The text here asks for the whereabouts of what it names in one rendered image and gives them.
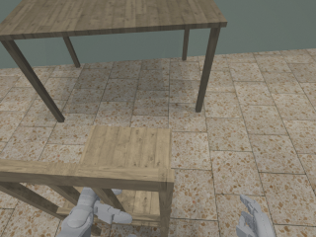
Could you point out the chair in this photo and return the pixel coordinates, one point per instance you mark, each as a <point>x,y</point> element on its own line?
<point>135,160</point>

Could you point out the right robot hand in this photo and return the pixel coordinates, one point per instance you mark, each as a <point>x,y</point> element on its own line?
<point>259,224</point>

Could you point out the table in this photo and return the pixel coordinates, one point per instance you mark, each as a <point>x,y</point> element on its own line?
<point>43,19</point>

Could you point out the robot left forearm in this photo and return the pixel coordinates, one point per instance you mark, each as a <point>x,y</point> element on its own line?
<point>78,223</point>

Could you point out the left robot hand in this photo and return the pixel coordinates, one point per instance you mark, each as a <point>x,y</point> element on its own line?
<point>104,211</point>

